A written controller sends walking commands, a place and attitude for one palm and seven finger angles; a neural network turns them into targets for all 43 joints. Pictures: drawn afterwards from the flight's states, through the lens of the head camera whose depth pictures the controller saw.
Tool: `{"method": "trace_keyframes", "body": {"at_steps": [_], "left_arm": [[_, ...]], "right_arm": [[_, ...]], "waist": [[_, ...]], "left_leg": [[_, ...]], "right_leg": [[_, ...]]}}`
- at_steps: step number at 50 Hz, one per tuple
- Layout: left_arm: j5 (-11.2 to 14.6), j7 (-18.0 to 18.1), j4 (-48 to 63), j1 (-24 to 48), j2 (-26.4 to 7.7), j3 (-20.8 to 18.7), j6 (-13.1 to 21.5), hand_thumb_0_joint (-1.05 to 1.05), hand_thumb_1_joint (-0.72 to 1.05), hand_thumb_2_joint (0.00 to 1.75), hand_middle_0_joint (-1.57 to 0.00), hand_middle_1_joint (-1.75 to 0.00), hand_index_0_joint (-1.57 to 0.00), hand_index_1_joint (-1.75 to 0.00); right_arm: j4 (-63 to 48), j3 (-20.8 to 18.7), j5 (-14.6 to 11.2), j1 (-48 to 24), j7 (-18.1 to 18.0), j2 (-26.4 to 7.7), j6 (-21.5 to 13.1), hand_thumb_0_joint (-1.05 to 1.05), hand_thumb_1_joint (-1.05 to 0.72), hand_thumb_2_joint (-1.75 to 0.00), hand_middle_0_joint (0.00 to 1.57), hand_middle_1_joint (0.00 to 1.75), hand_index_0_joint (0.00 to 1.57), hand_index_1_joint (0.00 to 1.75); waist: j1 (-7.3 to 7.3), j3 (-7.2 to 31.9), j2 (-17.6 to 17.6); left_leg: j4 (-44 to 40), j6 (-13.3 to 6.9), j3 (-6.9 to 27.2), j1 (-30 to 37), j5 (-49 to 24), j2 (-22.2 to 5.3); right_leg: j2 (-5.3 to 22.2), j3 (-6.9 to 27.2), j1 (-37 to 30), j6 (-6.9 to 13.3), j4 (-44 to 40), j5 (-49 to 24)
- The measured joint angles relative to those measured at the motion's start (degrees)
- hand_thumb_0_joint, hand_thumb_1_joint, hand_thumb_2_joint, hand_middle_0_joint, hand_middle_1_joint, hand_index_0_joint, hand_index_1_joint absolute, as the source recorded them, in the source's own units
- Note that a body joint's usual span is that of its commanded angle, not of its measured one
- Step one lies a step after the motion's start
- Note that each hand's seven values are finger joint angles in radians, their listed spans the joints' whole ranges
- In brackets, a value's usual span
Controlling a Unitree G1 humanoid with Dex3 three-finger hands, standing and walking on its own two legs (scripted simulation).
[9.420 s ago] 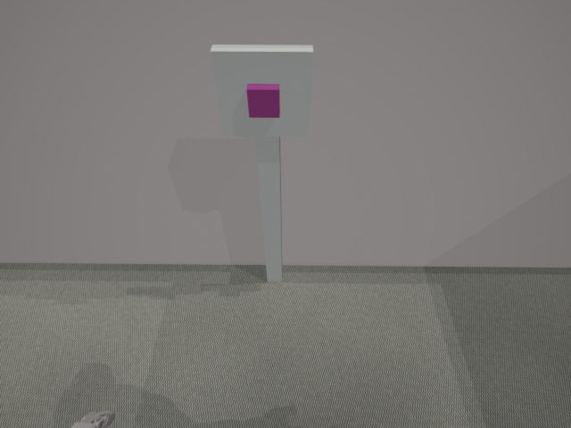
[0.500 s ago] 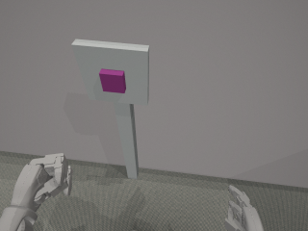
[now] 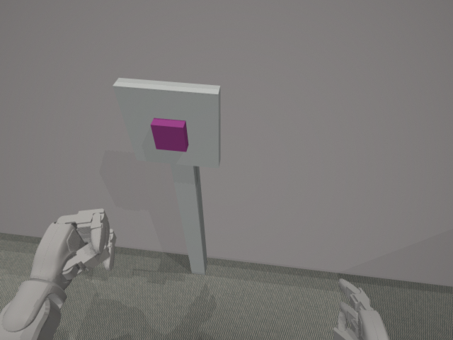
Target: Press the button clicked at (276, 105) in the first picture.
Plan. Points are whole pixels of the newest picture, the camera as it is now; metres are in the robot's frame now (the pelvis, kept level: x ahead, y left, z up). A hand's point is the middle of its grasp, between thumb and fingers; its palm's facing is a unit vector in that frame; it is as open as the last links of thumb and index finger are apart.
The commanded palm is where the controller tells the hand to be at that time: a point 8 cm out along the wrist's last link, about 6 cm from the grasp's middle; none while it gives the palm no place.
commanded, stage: raise the hand and make a fist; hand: left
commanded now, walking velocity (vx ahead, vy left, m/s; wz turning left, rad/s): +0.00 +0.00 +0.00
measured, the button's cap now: (170, 134) +0.49 +0.16 +0.10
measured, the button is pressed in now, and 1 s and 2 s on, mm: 0 0 0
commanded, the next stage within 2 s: aim a knuckle at the button in 0.22 s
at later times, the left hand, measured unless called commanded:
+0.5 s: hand (122, 247) +0.24 +0.18 +0.09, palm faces -0.02 -1.00 -0.04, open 3.1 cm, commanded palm +0.22 +0.24 +0.10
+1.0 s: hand (149, 211) +0.31 +0.16 +0.08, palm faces -0.04 -1.00 -0.02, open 3.1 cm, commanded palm +0.29 +0.21 +0.08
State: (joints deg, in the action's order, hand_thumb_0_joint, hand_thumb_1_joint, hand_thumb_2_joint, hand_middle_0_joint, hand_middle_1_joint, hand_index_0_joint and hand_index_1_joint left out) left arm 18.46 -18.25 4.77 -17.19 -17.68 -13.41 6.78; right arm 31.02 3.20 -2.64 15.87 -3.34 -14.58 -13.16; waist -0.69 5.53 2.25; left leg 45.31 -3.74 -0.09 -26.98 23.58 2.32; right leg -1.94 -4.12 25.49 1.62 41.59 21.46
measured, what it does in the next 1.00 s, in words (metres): stands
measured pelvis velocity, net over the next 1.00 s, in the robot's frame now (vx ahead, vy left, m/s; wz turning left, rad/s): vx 0.00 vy -0.03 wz -0.01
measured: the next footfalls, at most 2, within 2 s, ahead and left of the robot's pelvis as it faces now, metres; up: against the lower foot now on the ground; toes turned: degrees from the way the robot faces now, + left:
none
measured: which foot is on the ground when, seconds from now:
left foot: down 0.00-1.00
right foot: down 0.00-1.00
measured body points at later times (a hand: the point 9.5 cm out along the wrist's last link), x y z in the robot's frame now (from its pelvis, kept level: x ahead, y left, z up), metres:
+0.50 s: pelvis -0.01 -0.02 +0.00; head +0.01 -0.03 +0.45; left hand +0.23 +0.24 +0.09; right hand +0.17 -0.25 -0.07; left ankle -0.01 +0.07 -0.71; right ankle +0.00 -0.11 -0.71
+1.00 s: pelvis +0.00 -0.03 +0.00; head +0.03 -0.04 +0.45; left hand +0.31 +0.22 +0.08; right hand +0.14 -0.28 -0.09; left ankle -0.01 +0.07 -0.71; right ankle +0.00 -0.11 -0.71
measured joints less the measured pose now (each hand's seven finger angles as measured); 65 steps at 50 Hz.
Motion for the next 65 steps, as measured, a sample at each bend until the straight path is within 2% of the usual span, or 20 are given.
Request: {"method": "trace_keyframes", "body": {"at_steps": [19,26,35,46,52,65], "left_arm": [[-0.09,-0.12,-1.75,-0.02,0.58,0.33,1.93,0.01,0.9,0.9,-1.3,-1.5,-1.29,-1.5],[-0.65,0.24,-6.24,5.62,0.82,1.26,2.46,0.01,0.9,0.9,-1.3,-1.5,-1.3,-1.5],[-1.2,0.72,-12.65,12.37,0.75,1.39,2.53,0.01,0.9,0.9,-1.3,-1.5,-1.3,-1.5],[-2.19,1.88,-19.8,17.99,0.83,0.8,4.28,0.01,0.9,0.9,-1.3,-1.5,-1.29,-1.5],[-2.7,2.38,-23.17,22.23,1.3,1.72,5.85,0.01,0.9,0.9,-1.3,-1.5,-1.29,-1.5],[-4.99,5.79,-28.98,28.02,3.15,3.66,7.6,0.01,0.9,0.9,-1.3,-1.5,-1.29,-1.5]], "right_arm": [[0.89,-0.29,-0.05,-0.38,-0.43,-0.25,0.09,0.01,-0.9,-0.9,0.21,0.3,0.2,0.3],[1.9,-0.18,-0.08,-0.87,-0.96,-0.5,0.28,0.01,-0.9,-0.9,0.21,0.3,0.2,0.3],[2.28,-0.39,-0.17,-0.84,-0.84,-0.4,1.39,0.01,-0.9,-0.9,0.21,0.3,0.2,0.3],[2.84,-0.96,-0.16,-0.59,-0.33,-0.76,3.48,0.01,-0.9,-0.9,0.21,0.3,0.2,0.3],[3.46,-1.29,-0.16,-0.67,-0.11,-0.74,4.09,0.01,-0.9,-0.9,0.21,0.3,0.2,0.3],[3.38,-1.59,0.19,0.1,1.29,-0.04,6.85,0.01,-0.9,-0.9,0.21,0.3,0.2,0.3]], "waist": [[0.0,-0.55,0.21],[0.0,-1.13,0.17],[0.86,-1.15,-0.06],[1.4,-1.14,-0.51],[1.58,-1.26,-0.66],[2.27,-0.59,-0.81]], "left_leg": [[-0.59,1.03,0.62,0.51,-0.61,-0.46],[-0.31,1.41,0.99,-0.18,-0.87,-0.45],[-1.04,1.85,0.41,-0.4,-1.14,-0.8],[-0.98,2.02,-0.1,-1.36,-0.93,-1.02],[-0.76,1.9,-0.22,-2.13,-0.82,-0.93],[-0.27,1.47,-0.91,-3.38,-0.5,-0.68]], "right_leg": [[-0.46,-0.6,-0.36,1.09,-0.1,-0.18],[-0.43,-1.02,0.39,1.49,0.51,-0.09],[-0.75,-0.42,1.18,1.91,0.51,-0.25],[-0.96,0.09,2.54,2.07,1.06,0.01],[-0.86,0.2,3.36,1.98,1.35,0.11],[-0.59,0.85,4.91,1.56,2.2,0.42]]}}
